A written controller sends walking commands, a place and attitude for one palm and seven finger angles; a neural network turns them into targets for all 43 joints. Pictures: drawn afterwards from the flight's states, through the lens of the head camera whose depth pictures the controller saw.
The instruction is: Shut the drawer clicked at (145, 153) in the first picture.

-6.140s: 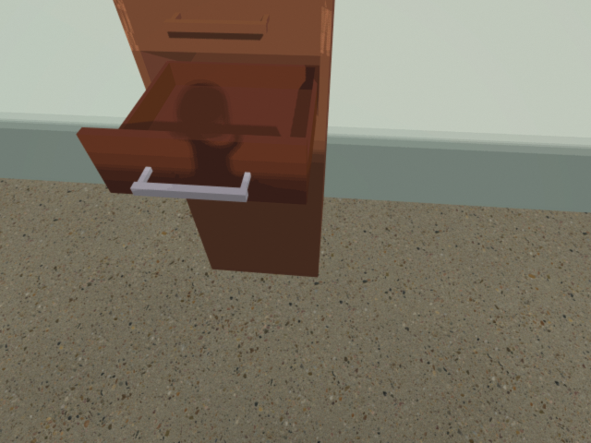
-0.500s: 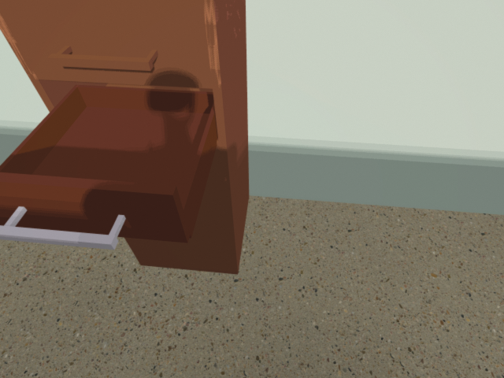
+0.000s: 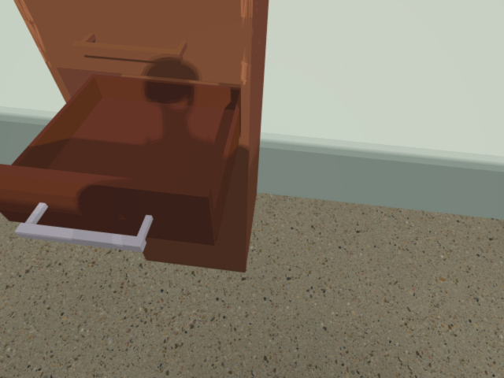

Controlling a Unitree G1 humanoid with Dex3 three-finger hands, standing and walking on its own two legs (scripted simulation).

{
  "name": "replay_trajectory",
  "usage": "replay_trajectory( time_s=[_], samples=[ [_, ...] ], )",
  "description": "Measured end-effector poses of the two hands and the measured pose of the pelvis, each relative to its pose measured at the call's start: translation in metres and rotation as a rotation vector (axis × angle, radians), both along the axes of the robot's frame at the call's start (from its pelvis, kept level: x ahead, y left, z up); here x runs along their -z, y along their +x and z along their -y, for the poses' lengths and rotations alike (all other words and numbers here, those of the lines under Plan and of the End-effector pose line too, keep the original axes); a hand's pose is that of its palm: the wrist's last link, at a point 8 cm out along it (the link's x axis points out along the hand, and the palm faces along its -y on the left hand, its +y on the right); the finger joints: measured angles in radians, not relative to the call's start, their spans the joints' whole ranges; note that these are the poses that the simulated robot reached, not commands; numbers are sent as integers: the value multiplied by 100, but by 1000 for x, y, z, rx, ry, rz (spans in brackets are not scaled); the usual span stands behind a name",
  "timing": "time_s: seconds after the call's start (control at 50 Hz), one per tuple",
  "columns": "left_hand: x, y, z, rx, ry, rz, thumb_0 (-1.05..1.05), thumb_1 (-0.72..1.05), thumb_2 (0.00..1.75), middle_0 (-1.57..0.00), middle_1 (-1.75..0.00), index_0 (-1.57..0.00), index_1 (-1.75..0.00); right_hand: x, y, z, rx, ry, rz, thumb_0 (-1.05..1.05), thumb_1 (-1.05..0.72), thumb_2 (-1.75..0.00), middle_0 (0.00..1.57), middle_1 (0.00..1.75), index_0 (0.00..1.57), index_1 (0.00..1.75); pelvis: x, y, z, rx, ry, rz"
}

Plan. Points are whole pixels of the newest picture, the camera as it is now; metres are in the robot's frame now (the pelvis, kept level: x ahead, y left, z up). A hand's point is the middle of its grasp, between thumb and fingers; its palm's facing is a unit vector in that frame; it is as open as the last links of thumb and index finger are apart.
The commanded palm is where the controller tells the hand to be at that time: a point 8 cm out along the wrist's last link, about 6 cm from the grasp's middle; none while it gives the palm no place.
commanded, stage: shuffle to correct the standing spot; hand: left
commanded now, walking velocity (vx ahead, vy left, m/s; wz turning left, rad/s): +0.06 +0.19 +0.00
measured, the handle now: (87, 226) +0.31 +0.30 +0.06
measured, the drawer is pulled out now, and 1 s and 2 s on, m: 0.30 0.30 0.30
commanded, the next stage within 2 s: come to a stop and stand still in 0.20 s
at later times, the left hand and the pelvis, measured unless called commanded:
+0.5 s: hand out of the picture +0.09 +0.23 -0.17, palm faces +0.00 -0.97 -0.22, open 7.4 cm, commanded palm none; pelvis +0.02 +0.05 +0.00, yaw -2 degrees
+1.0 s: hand out of the picture +0.05 +0.19 -0.17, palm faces +0.00 -0.98 -0.21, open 7.2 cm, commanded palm none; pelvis +0.03 +0.02 +0.01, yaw -2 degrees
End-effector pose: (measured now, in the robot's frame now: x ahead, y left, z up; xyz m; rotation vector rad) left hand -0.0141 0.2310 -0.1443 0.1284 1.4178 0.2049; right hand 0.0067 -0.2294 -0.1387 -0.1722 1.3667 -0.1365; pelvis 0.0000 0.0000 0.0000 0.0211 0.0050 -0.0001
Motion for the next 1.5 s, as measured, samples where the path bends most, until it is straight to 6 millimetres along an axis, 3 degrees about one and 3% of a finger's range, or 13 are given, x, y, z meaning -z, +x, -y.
replay_trajectory(
  time_s=[0.14, 0.26, 0.38, 0.54, 0.68, 0.82, 0.98, 1.12, 1.22, 1.34, 1.5],
  samples=[
    [-2, 16, -20, 9, 27, 22, 0, 90, 90, -20, -30, -20, -30, 11, 10, -26, 8, 34, -16, 0, -91, -90, 20, 30, 20, 30, 5, 12, -18, 4, -9, -13],
    [5, 29, -46, 4, 41, 22, 0, 90, 90, -20, -30, -20, -30, 8, 34, -40, 11, 6, 39, 1, -91, -90, 20, 30, 20, 30, 9, 19, -39, 15, 0, -8],
    [-1, 63, -61, 53, 54, 50, 0, 90, 90, -20, -30, -20, -30, 3, 40, -51, 29, -8, 73, 0, -92, -90, 20, 30, 20, 30, 4, 19, -51, 41, -8, -6],
    [-6, 112, -43, 107, 3, 158, 0, 91, 90, -20, -30, -20, -30, 4, 19, -63, 51, 8, 16, 0, -92, -90, 20, 30, 20, 30, -1, 25, -53, 28, -6, 4],
    [-9, 127, -22, 127, -8, 211, -1, 92, 90, -20, -30, -20, -30, 11, -2, -64, 97, 45, -44, 0, -91, -90, 20, 30, 20, 30, 0, 30, -43, 38, -10, 27],
    [-12, 113, -18, 119, 3, 181, -2, 94, 90, -20, -30, -20, -30, 5, -13, -61, 103, 63, -65, 0, -91, -90, 20, 30, 20, 30, -5, 33, -30, 37, -11, 24],
    [-10, 68, -12, 81, 10, 82, -1, 94, 90, -20, -30, -20, -30, 3, -17, -47, 87, 59, -86, 0, -91, -90, 20, 30, 20, 30, -8, 32, -17, 29, -11, 28],
    [-7, 22, 13, 51, -32, -18, 0, 92, 90, -20, -30, -20, -30, 2, -15, -33, 71, 52, -84, 0, -91, -90, 20, 30, 20, 30, -9, 28, -8, 25, -9, 30],
    [-7, 0, 34, 32, -66, -59, 0, 91, 90, -20, -30, -20, -30, 2, -13, -26, 60, 53, -82, 0, -91, -90, 20, 30, 20, 30, -9, 26, 0, 22, -7, 27],
    [-6, -9, 53, 18, -84, -67, 0, 91, 90, -20, -30, -20, -30, 3, -12, -19, 57, 60, -76, 0, -91, -90, 19, 30, 20, 30, -9, 24, 10, 18, -6, 25],
    [-7, -2, 62, 14, -69, -36, 0, 90, 90, -20, -30, -20, -30, 5, -18, -13, 61, 78, -87, 0, -91, -90, 19, 30, 20, 30, -9, 22, 22, 15, -4, 21]
  ],
)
